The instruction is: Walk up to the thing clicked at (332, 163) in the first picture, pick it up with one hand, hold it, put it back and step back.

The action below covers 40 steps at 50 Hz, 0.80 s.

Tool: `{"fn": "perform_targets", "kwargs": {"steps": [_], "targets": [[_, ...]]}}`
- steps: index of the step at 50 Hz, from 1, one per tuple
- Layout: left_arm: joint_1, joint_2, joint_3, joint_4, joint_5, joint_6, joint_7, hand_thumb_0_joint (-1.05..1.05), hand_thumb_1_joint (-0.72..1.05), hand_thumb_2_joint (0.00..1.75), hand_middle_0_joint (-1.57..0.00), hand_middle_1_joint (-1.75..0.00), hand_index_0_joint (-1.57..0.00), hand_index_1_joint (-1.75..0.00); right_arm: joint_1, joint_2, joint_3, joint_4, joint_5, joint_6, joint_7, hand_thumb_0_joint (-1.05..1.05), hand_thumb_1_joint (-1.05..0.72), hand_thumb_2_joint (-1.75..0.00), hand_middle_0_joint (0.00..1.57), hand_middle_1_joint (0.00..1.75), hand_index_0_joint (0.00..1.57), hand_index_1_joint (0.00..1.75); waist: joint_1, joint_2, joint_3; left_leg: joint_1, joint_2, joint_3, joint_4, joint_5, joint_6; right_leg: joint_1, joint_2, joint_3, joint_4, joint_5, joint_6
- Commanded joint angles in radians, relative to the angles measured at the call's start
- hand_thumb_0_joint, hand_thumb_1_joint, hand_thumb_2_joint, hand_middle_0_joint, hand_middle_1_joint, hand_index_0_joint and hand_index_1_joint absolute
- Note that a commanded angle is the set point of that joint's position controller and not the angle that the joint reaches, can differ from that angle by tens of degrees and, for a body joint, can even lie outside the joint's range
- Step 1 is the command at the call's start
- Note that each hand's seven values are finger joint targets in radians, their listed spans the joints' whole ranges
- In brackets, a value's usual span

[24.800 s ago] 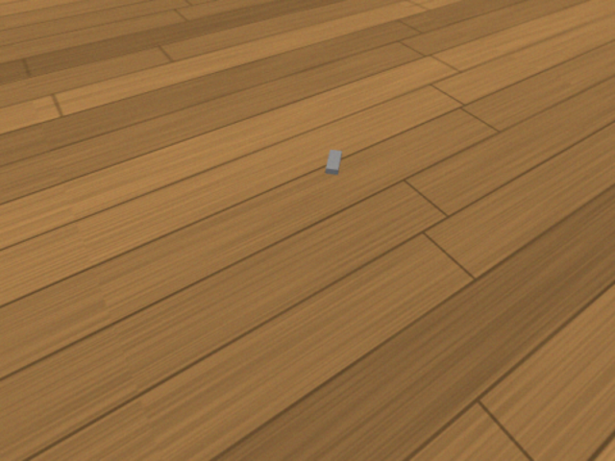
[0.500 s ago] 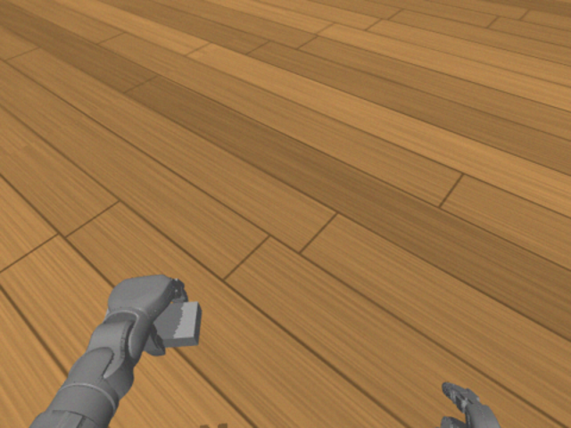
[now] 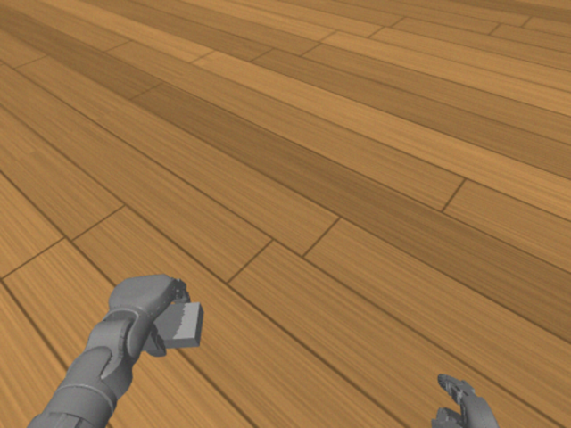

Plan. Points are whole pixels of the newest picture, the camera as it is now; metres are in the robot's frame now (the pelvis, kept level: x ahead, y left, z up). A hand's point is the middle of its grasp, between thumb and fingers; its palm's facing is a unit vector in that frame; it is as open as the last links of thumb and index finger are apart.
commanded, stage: hold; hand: left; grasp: from above
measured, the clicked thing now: (153, 326) +0.30 +0.23 -0.07
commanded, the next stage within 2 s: crouch in 0.38 s
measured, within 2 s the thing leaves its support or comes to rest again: neither
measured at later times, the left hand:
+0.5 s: hand (154, 323) +0.29 +0.22 -0.04, palm faces -0.43 -0.07 -0.90, open 8.8 cm
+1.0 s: hand (168, 344) +0.31 +0.24 -0.17, palm faces -0.43 +0.01 -0.90, open 8.8 cm
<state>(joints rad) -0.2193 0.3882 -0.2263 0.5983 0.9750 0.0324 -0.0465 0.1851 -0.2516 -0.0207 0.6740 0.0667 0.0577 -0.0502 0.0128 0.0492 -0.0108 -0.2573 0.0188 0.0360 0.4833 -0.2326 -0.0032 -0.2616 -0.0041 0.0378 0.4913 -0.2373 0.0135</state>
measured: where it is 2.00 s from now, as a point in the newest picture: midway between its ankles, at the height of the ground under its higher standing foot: outside the picture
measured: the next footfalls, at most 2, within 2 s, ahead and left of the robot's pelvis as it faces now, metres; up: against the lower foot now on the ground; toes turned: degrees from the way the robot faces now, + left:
none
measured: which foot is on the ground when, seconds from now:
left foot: down 0.00-1.00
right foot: down 0.00-1.00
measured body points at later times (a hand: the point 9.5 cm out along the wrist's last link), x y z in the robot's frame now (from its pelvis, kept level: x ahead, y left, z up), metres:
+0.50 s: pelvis +0.00 +0.00 +0.00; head +0.00 -0.02 +0.45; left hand +0.31 +0.22 +0.02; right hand +0.15 -0.25 -0.11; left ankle +0.01 +0.12 -0.74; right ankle +0.01 -0.13 -0.74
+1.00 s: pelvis -0.02 +0.00 -0.07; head +0.06 +0.01 +0.37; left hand +0.33 +0.24 -0.12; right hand +0.09 -0.28 -0.18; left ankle +0.01 +0.12 -0.74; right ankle +0.01 -0.13 -0.74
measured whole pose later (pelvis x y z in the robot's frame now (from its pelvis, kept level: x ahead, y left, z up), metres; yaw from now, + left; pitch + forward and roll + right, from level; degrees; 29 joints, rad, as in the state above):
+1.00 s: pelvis -0.02 +0.00 -0.07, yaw +1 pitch +16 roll -1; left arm -0.47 0.38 -0.16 1.06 1.14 -0.05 0.29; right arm 0.23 -0.27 -0.07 0.70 0.01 0.03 -0.01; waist -0.05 0.00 -0.11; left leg -0.87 0.03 0.00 1.02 -0.42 0.00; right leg -0.85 0.00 0.01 1.00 -0.42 0.02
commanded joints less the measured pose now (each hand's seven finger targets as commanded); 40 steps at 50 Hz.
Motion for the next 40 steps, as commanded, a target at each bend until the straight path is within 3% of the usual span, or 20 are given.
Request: {"fn": "perform_targets", "kwargs": {"steps": [1,3,5,7,9,12,14,15,18,20,21,22,23,24,25,27,30,34,36,40], "targets": [[-0.370,0.208,0.109,-0.212,0.012,-0.004,0.054,0.00,0.81,0.47,-1.08,-0.51,-1.14,-0.46,-0.090,-0.126,-0.042,-0.130,0.001,-0.040,-0.009,0.00,-0.90,-0.90,0.20,0.30,0.20,0.30,-0.011,-0.037,-0.246,0.119,-0.033,-0.001,-0.054,0.175,0.021,0.032,0.031,-0.023,-0.075,0.149,-0.020],[-0.375,0.222,0.119,-0.220,0.012,-0.004,0.057,0.00,0.83,0.45,-1.08,-0.52,-1.15,-0.46,-0.091,-0.127,-0.042,-0.128,0.001,-0.040,-0.009,0.00,-0.90,-0.90,0.20,0.30,0.20,0.30,-0.003,-0.009,-0.255,0.126,-0.033,0.002,-0.058,0.172,0.020,0.042,0.029,-0.022,-0.078,0.144,-0.022],[-0.350,0.185,0.093,-0.196,0.011,0.002,0.060,0.00,0.83,0.47,-1.09,-0.53,-1.15,-0.47,-0.093,-0.125,-0.041,-0.127,0.002,-0.040,-0.008,0.00,-0.90,-0.90,0.20,0.30,0.20,0.30,-0.008,-0.018,-0.243,0.125,-0.030,-0.001,-0.062,0.178,0.016,0.035,0.033,-0.026,-0.076,0.146,-0.025],[-0.314,0.191,0.105,-0.151,0.013,0.007,0.064,0.00,0.83,0.45,-1.09,-0.52,-1.15,-0.46,-0.092,-0.129,-0.043,-0.122,0.002,-0.039,-0.009,0.00,-0.90,-0.90,0.20,0.30,0.20,0.30,-0.005,-0.036,-0.221,0.114,-0.028,-0.005,-0.066,0.171,0.015,0.035,0.035,-0.029,-0.076,0.136,-0.026],[-0.376,0.205,0.104,-0.199,0.010,0.003,0.064,0.00,0.81,0.46,-1.07,-0.53,-1.13,-0.46,-0.093,-0.128,-0.044,-0.126,0.001,-0.038,-0.009,0.00,-0.90,-0.90,0.20,0.30,0.20,0.30,-0.006,-0.016,-0.233,0.116,-0.027,-0.004,-0.068,0.163,0.014,0.030,0.035,-0.029,-0.080,0.129,-0.026],[-0.305,0.197,0.108,-0.153,0.006,0.006,0.059,0.00,0.81,0.46,-1.07,-0.52,-1.14,-0.46,-0.096,-0.129,-0.042,-0.128,0.003,-0.039,-0.009,0.00,-0.90,-0.90,0.20,0.30,0.20,0.30,-0.001,-0.037,-0.211,0.102,-0.031,-0.002,-0.068,0.146,0.017,0.031,0.032,-0.024,-0.087,0.111,-0.025],[-0.355,0.192,0.091,-0.205,0.013,0.002,0.054,0.00,0.81,0.44,-1.07,-0.52,-1.14,-0.46,-0.092,-0.127,-0.044,-0.128,0.001,-0.041,-0.009,0.00,-0.90,-0.90,0.20,0.30,0.20,0.30,-0.006,-0.013,-0.247,0.124,-0.030,-0.002,-0.065,0.172,0.017,0.036,0.031,-0.025,-0.079,0.140,-0.026],[-0.316,0.187,0.094,-0.162,0.013,0.005,0.056,0.00,0.81,0.46,-1.09,-0.51,-1.14,-0.45,-0.091,-0.131,-0.045,-0.127,0.002,-0.040,-0.009,0.00,-0.90,-0.90,0.20,0.30,0.20,0.30,-0.004,-0.037,-0.230,0.121,-0.028,-0.006,-0.066,0.181,0.015,0.038,0.034,-0.028,-0.077,0.144,-0.027],[-0.376,0.218,0.116,-0.201,0.010,0.000,0.064,0.00,0.83,0.47,-1.09,-0.53,-1.15,-0.47,-0.090,-0.125,-0.042,-0.125,0.001,-0.040,-0.010,0.00,-0.90,-0.90,0.20,0.30,0.20,0.30,0.002,-0.025,-0.250,0.121,-0.033,-0.001,-0.062,0.185,0.017,0.048,0.031,-0.027,-0.082,0.151,-0.024],[-0.346,0.187,0.096,-0.185,0.012,0.005,0.066,0.00,0.85,0.47,-1.10,-0.54,-1.17,-0.47,-0.089,-0.125,-0.042,-0.127,0.002,-0.041,-0.010,0.00,-0.90,-0.90,0.20,0.30,0.20,0.30,-0.008,-0.022,-0.237,0.123,-0.033,0.003,-0.065,0.170,0.017,0.036,0.030,-0.023,-0.086,0.140,-0.025],[-0.333,0.204,0.117,-0.176,0.013,0.008,0.068,0.00,0.85,0.49,-1.12,-0.51,-1.17,-0.46,-0.088,-0.129,-0.045,-0.126,0.003,-0.039,-0.010,0.00,-0.90,-0.90,0.20,0.30,0.20,0.30,-0.001,-0.029,-0.240,0.122,-0.032,0.002,-0.065,0.176,0.018,0.042,0.030,-0.025,-0.087,0.146,-0.024],[-0.335,0.184,0.096,-0.186,0.010,0.009,0.064,0.00,0.87,0.47,-1.12,-0.52,-1.18,-0.46,-0.093,-0.125,-0.044,-0.126,0.003,-0.039,-0.010,0.00,-0.90,-0.90,0.20,0.30,0.20,0.30,-0.001,-0.036,-0.245,0.124,-0.033,0.002,-0.064,0.185,0.018,0.043,0.029,-0.023,-0.084,0.156,-0.022],[-0.357,0.193,0.096,-0.181,0.016,0.011,0.066,0.00,0.85,0.48,-1.12,-0.52,-1.17,-0.46,-0.085,-0.127,-0.045,-0.121,0.001,-0.038,-0.010,0.00,-0.90,-0.90,0.20,0.30,0.20,0.30,-0.010,-0.045,-0.242,0.122,-0.033,0.001,-0.061,0.185,0.020,0.040,0.029,-0.024,-0.087,0.159,-0.021],[-0.386,0.219,0.117,-0.208,0.016,0.008,0.067,0.00,0.88,0.48,-1.07,-0.59,-1.17,-0.49,-0.086,-0.128,-0.045,-0.122,0.002,-0.038,-0.010,0.00,-0.89,-0.91,0.20,0.30,0.20,0.30,-0.001,-0.025,-0.250,0.127,-0.033,0.003,-0.063,0.185,0.020,0.051,0.027,-0.024,-0.087,0.158,-0.022],[-0.351,0.217,0.120,-0.168,0.015,0.010,0.068,0.00,0.80,0.43,-0.99,-0.57,-1.09,-0.46,-0.090,-0.126,-0.042,-0.120,0.001,-0.038,-0.010,0.00,-0.87,-0.89,0.20,0.30,0.20,0.30,0.003,-0.031,-0.229,0.112,-0.034,0.001,-0.065,0.174,0.019,0.044,0.029,-0.025,-0.089,0.141,-0.023],[-0.310,0.169,0.087,-0.131,0.018,0.009,0.063,0.00,0.79,0.43,-1.08,-0.52,-1.14,-0.46,-0.089,-0.124,-0.041,-0.127,0.003,-0.037,-0.009,0.00,-0.89,-0.90,0.20,0.30,0.20,0.30,-0.011,-0.060,-0.195,0.098,-0.034,0.001,-0.069,0.152,0.020,0.026,0.029,-0.025,-0.093,0.122,-0.024],[-0.300,0.174,0.095,-0.112,0.018,-0.007,0.074,0.00,0.82,0.45,-1.11,-0.51,-1.17,-0.46,-0.083,-0.127,-0.044,-0.124,0.001,-0.035,-0.008,0.00,-0.89,-0.90,0.20,0.30,0.20,0.30,-0.011,-0.064,-0.184,0.082,-0.033,-0.003,-0.065,0.126,0.018,0.008,0.029,-0.026,-0.088,0.093,-0.026],[-0.301,0.162,0.102,-0.033,0.045,-0.038,0.130,0.00,0.84,0.44,-1.10,-0.52,-1.17,-0.45,-0.054,-0.127,-0.048,-0.106,-0.006,-0.029,-0.005,0.00,-0.89,-0.90,0.20,0.30,0.20,0.30,-0.027,-0.079,-0.179,0.045,-0.038,-0.002,-0.020,0.152,0.018,-0.034,0.026,-0.024,-0.048,0.127,-0.024],[-0.328,0.170,0.112,0.034,0.061,-0.052,0.176,0.00,0.84,0.45,-1.12,-0.50,-1.18,-0.44,-0.047,-0.132,-0.053,-0.097,-0.015,-0.026,-0.001,0.00,-0.89,-0.90,0.20,0.30,0.20,0.30,-0.039,-0.075,-0.162,-0.005,-0.038,-0.005,0.017,0.116,0.013,-0.089,0.026,-0.030,-0.016,0.089,-0.027],[-0.443,0.167,0.113,0.107,0.102,-0.069,0.272,0.00,0.83,0.46,-1.10,-0.50,-1.16,-0.45,0.011,-0.144,-0.070,-0.057,-0.035,-0.027,0.015,0.00,-0.89,-0.90,0.20,0.30,0.20,0.30,-0.067,-0.042,-0.264,-0.091,-0.033,-0.007,0.162,0.104,0.005,-0.218,0.029,-0.029,0.114,0.083,-0.030]]}}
